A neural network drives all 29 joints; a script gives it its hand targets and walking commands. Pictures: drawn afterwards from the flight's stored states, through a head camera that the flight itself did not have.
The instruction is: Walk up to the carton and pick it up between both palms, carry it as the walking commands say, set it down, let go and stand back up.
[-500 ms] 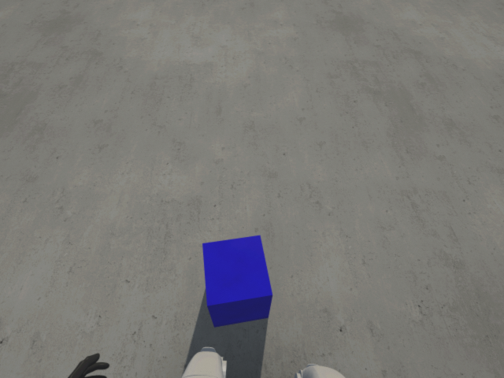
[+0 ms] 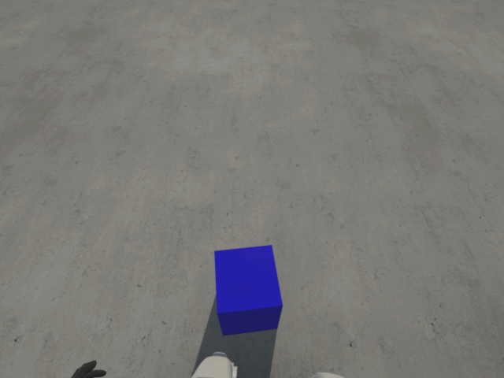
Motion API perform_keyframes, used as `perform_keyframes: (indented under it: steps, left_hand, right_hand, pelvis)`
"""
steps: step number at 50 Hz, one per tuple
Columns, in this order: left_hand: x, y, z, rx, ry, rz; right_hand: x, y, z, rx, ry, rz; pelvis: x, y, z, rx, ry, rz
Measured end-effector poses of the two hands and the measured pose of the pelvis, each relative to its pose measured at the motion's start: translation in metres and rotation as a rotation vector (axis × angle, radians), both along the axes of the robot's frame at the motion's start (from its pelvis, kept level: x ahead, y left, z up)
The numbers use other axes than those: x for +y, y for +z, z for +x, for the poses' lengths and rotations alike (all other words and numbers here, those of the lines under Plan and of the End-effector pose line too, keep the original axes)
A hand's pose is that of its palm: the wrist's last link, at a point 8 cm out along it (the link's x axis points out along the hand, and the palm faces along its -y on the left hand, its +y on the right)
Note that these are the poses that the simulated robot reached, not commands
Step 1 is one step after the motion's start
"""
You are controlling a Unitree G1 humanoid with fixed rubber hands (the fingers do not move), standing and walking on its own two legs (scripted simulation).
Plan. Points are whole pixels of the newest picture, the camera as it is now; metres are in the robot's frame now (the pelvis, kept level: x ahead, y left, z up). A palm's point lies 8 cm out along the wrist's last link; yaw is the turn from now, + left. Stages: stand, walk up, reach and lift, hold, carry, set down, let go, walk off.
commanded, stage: walk up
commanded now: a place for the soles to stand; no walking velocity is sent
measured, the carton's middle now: (246, 291) +0.49 +0.07 -0.60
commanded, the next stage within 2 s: none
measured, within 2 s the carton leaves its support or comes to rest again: neither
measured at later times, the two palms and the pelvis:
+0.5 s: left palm out of the picture +0.07 +0.32 -0.10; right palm out of the picture +0.06 -0.34 -0.07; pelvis +0.00 -0.01 +0.01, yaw +2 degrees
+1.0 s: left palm out of the picture +0.07 +0.33 -0.10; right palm out of the picture +0.08 -0.32 -0.08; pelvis +0.00 +0.00 +0.00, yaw +4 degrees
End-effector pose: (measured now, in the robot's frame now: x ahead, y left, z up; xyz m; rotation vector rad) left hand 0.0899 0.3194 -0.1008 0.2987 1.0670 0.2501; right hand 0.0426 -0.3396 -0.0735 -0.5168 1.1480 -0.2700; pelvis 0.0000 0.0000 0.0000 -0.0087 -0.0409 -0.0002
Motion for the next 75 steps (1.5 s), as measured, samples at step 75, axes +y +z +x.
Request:
perform_keyframes:
  steps: [75]
  left_hand:
    - [0.005,0.005,-0.031,0.045,0.09,0.02]
  right_hand:
    - [0.01,-0.003,0.048,-0.013,0.118,0.035]
  pelvis:
    - [-0.005,0.005,0.002,0.023,0.104,0.018]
